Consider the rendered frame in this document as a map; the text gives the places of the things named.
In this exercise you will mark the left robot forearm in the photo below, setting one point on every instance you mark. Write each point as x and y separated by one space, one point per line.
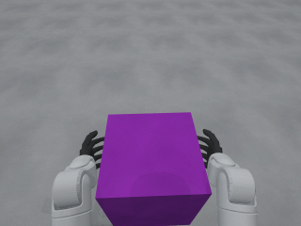
71 193

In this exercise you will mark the robot right hand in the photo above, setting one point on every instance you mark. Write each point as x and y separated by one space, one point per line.
213 145

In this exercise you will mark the right robot forearm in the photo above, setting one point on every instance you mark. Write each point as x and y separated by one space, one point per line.
235 192

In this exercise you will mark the robot left hand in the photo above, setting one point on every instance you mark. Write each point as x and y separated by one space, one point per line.
88 144

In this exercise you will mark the carton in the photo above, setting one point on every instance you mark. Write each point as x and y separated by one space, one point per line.
152 171

